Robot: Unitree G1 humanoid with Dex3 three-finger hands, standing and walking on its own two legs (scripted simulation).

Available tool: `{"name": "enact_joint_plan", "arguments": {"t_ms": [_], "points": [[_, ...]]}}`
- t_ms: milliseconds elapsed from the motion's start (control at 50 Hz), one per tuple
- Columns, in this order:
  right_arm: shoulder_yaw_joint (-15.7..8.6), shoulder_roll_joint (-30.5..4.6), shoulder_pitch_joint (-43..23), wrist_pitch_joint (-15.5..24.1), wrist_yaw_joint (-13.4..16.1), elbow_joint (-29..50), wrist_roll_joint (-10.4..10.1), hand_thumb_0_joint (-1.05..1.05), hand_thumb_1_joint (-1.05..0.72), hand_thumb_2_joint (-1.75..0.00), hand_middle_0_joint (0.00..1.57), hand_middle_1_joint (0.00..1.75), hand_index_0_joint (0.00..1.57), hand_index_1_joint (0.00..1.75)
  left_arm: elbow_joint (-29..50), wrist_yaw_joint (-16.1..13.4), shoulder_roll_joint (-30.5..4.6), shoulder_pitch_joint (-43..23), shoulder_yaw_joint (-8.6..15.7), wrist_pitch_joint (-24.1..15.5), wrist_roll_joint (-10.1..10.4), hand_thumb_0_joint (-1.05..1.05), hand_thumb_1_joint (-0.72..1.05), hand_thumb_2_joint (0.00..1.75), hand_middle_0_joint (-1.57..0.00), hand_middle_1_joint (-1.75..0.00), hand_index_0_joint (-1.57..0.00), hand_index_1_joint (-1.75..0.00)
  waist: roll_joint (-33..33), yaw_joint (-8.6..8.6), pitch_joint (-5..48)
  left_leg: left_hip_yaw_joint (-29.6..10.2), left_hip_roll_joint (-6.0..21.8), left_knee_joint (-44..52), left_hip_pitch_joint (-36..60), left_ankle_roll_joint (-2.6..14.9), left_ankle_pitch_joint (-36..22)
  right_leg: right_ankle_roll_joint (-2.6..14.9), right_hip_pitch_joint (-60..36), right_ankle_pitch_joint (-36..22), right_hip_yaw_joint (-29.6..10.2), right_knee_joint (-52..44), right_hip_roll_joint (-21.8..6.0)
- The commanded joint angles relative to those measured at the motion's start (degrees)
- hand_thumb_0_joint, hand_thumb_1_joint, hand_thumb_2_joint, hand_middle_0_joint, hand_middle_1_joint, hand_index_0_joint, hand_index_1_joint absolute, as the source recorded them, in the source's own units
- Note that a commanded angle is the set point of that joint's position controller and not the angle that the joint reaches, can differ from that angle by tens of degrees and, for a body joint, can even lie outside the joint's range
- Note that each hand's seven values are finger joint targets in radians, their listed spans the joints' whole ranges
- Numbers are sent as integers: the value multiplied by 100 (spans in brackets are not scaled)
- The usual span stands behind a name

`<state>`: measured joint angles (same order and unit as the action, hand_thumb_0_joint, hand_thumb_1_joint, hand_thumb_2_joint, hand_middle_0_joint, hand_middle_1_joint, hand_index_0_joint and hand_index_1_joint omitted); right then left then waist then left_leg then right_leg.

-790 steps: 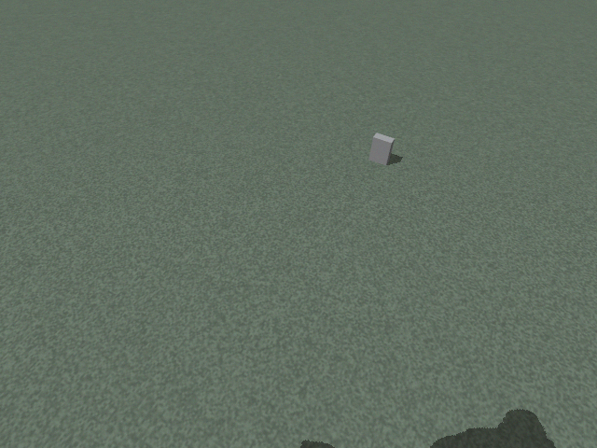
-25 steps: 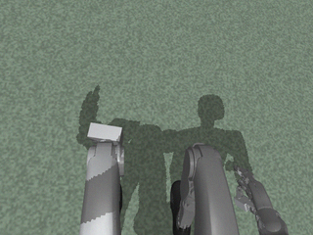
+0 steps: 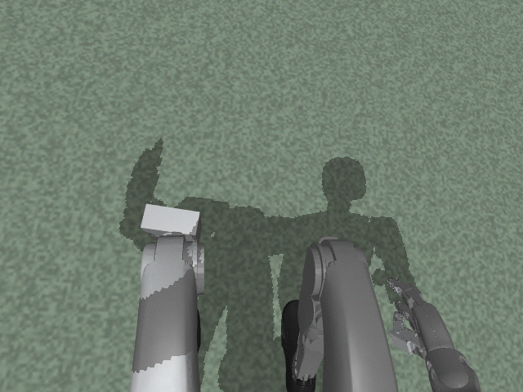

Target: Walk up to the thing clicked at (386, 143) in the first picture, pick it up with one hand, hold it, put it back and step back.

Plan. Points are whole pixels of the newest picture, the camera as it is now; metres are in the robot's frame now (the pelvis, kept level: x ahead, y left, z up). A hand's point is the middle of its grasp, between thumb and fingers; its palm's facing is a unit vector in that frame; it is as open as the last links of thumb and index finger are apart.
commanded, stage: go down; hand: left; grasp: from the side
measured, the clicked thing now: (175, 227) +0.38 +0.18 -0.28
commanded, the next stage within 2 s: none
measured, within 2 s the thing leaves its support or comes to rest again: neither
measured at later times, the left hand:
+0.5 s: hand out of the picture +0.32 +0.37 +0.01, palm faces -0.04 -1.00 -0.07, open 17.6 cm
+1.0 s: hand out of the picture +0.32 +0.37 +0.00, palm faces -0.06 -1.00 -0.07, open 17.5 cm
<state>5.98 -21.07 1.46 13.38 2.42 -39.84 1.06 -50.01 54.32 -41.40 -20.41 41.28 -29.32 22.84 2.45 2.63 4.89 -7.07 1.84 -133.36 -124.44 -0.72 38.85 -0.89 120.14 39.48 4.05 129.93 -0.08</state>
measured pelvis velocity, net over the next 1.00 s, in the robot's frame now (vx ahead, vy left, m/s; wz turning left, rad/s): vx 0.00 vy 0.00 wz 0.00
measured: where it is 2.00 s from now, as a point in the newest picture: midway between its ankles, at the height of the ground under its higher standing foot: (242, 367)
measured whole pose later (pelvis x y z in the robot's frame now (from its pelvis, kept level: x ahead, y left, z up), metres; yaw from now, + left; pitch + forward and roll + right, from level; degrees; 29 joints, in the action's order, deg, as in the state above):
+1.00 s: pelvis +0.00 +0.00 +0.00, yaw +0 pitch +30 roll -6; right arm 5.8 -21.3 1.0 13.4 2.5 -39.8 1.1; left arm -49.1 55.4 -40.7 -19.8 41.4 -29.3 23.5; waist 2.5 2.4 4.6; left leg -7.2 1.6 -133.7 -124.8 -1.0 39.3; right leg -0.8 120.5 40.1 4.1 130.5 -0.1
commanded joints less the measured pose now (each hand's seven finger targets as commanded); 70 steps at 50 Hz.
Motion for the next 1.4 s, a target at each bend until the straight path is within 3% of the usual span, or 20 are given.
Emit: {"name": "enact_joint_plan", "arguments": {"t_ms": [0, 20, 100, 220, 280, 340, 500, 600, 660, 740, 780, 880, 900, 960, 1080, 1120, 1260, 1320, 1340, 1380], "points": [[-548, -1391, 313, 179, 101, 439, -43, 0, -91, -90, 20, 30, 20, 30, 1084, -19, -2066, -754, 466, -259, 223, 0, -61, 1, -10, -8, -10, -7, -1497, -179, 3339, 250, -100, 1852, 2783, 199, -400, 371, -1291, -484, 212, -1276, 213], [-548, -1391, 337, 185, 99, 445, -41, 0, -90, -90, 20, 30, 20, 30, 1273, -35, -2237, -858, 574, -266, 229, 0, -61, 1, -9, -8, -10, -7, -1537, -244, 3449, 255, -94, 1866, 2833, 198, -457, 373, -1371, -525, 202, -1280, 209], [-502, -1373, 368, 159, 88, 422, -40, 0, -90, -90, 20, 30, 20, 30, 917, -14, -2113, -607, 598, -211, 273, 0, -61, 1, -9, -8, -10, -7, -1361, -208, 3398, 272, -109, 1751, 2708, 213, -715, 359, -1505, -717, 202, -1263, 207], [-508, -1328, 312, 161, 63, 476, -56, 0, -91, -90, 20, 30, 20, 30, 910, 10, -2169, -575, 600, -190, 277, 0, -61, 1, -10, -8, -10, -7, -1214, -247, 3282, 288, -109, 1757, 2448, 246, -424, 348, -1525, -464, 194, -1338, 221], [-543, -1388, 295, 160, 79, 489, -52, 0, -90, -90, 20, 30, 20, 30, 1085, 53, -1991, -699, 447, -216, 282, 0, -61, 1, -9, -8, -10, -7, -1420, -167, 3372, 253, -103, 1812, 2730, 217, -428, 366, -1334, -506, 219, -1286, 219], [-554, -1372, 264, 190, 79, 514, -72, 0, -91, -90, 20, 30, 20, 30, 1289, 5, -2194, -847, 582, -238, 310, 0, -60, 1, -9, -8, -10, -6, -1364, -199, 3291, 269, -103, 1865, 2572, 231, -138, 356, -1334, -263, 199, -1360, 228], [-543, -1321, 330, 198, 97, 432, -34, 0, -90, -90, 20, 30, 20, 30, 889, -27, -1887, -661, 371, -194, 238, 0, -59, 2, -9, -9, -9, -7, -1224, -141, 3213, 313, -122, 1736, 2453, 250, -294, 339, -1435, -385, 146, -1403, 208], [-565, -1344, 319, 160, 92, 478, -60, 0, -90, -90, 20, 30, 20, 30, 1288, -26, -2091, -474, 542, -226, 275, 0, -61, 1, -9, -9, -10, -7, -1407, -349, 3576, 296, -121, 1815, 2829, 199, -678, 374, -1484, -653, 177, -1300, 207], [-558, -1377, 336, 183, 89, 467, -79, 0, -90, -90, 20, 30, 20, 30, 1334, -27, -2152, -657, 658, -232, 361, 0, -58, 2, -9, -9, -10, -7, -1460, -247, 3450, 245, -115, 1828, 2849, 196, -631, 376, -1331, -629, 207, -1248, 211], [-520, -1314, 295, 177, 89, 443, -60, 0, -90, -90, 20, 30, 20, 30, 789, 13, -1929, -539, 540, -221, 364, 0, -59, 3, -9, -9, -9, -7, -1075, -127, 3094, 303, -124, 1678, 2332, 262, -407, 328, -1463, -479, 141, -1390, 216], [-522, -1323, 279, 188, 93, 439, -42, 0, -90, -90, 20, 30, 20, 30, 921, 73, -2001, -582, 562, -244, 378, 0, -59, 3, -9, -9, -9, -7, -1146, -203, 3284, 316, -122, 1649, 2402, 254, -512, 330, -1595, -550, 116, -1358, 205], [-557, -1365, 330, 197, 89, 439, -24, 0, -89, -89, 20, 30, 20, 30, 1001, 130, -1832, -684, 385, -273, 320, 0, -58, 2, -9, -8, -9, -7, -1312, -102, 3382, 274, -107, 1714, 2691, 220, -524, 349, -1440, -570, 189, -1317, 213], [-557, -1366, 325, 200, 90, 461, -32, 0, -90, -90, 20, 30, 20, 30, 1050, 105, -2011, -618, 553, -277, 330, 0, -60, 1, -9, -8, -10, -7, -1213, -202, 3457, 286, -115, 1687, 2659, 226, -537, 341, -1487, -569, 163, -1339, 213], [-527, -1385, 327, 190, 111, 428, -40, 0, -90, -90, 20, 30, 20, 30, 1327, 80, -2278, -705, 665, -307, 350, 0, -59, 2, -9, -9, -10, -8, -1445, -283, 3642, 296, -114, 1705, 2797, 210, -661, 358, -1548, -650, 148, -1251, 213], [-509, -1356, 330, 157, 112, 390, -23, 0, -89, -89, 20, 30, 20, 30, 924, 13, -2019, -504, 533, -217, 264, 0, -59, 3, -9, -9, -9, -8, -1380, -209, 3314, 273, -118, 1719, 2660, 211, -668, 369, -1380, -670, 198, -1215, 220], [-511, -1345, 293, 145, 99, 416, -28, 0, -89, -89, 20, 30, 20, 30, 884, 22, -2024, -442, 563, -191, 304, 0, -61, 2, -9, -9, -10, -8, -1324, -283, 3287, 304, -122, 1717, 2533, 225, -597, 359, -1498, -621, 177, -1268, 217], [-516, -1357, 285, 174, 86, 481, -67, 0, -90, -89, 20, 30, 20, 30, 940, 54, -2109, -708, 615, -208, 382, 0, -61, 2, -9, -10, -10, -8, -1141, -137, 3208, 286, -121, 1710, 2335, 266, -269, 330, -1462, -353, 170, -1350, 227], [-506, -1332, 250, 194, 96, 478, -47, 0, -89, -89, 20, 30, 20, 30, 921, 75, -2068, -765, 563, -239, 362, 0, -61, 2, -9, -9, -10, -8, -1120, -156, 3206, 295, -106, 1687, 2344, 262, -258, 324, -1470, -329, 147, -1371, 232], [-510, -1327, 249, 197, 93, 489, -32, 0, -89, -89, 20, 30, 20, 30, 815, 100, -1855, -764, 369, -220, 348, 0, -59, 2, -9, -9, -10, -8, -1126, -80, 3167, 297, -113, 1672, 2317, 263, -247, 329, -1466, -339, 142, -1389, 228], [-522, -1331, 304, 205, 101, 441, -15, 0, -89, -89, 20, 30, 20, 30, 797, 91, -1906, -724, 398, -212, 293, 0, -59, 3, -8, -10, -9, -8, -1176, -123, 3242, 314, -116, 1665, 2413, 250, -301, 332, -1499, -392, 144, -1388, 223]]}}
